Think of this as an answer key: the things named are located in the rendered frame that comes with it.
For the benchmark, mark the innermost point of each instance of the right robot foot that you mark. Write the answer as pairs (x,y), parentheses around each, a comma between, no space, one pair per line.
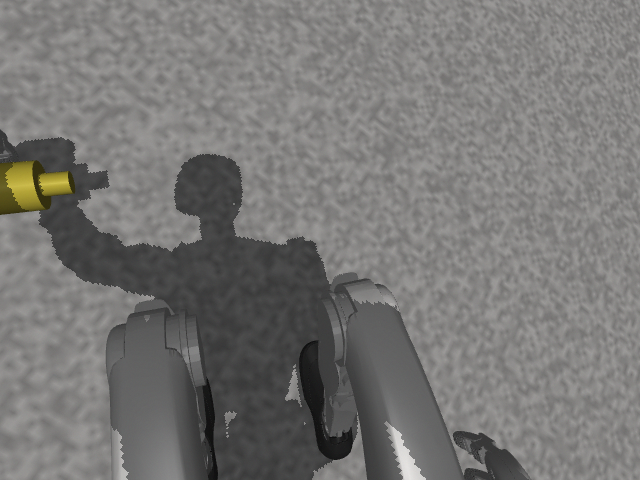
(332,447)

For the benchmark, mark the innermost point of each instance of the right robot hand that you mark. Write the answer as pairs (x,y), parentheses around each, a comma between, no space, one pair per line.
(500,464)

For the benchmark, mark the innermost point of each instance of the left robot hand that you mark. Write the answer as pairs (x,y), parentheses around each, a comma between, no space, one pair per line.
(7,151)

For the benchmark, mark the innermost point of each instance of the left robot foot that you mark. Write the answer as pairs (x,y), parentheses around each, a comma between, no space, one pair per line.
(212,470)

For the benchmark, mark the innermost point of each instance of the bottle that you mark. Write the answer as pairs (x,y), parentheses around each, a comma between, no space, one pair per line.
(26,187)

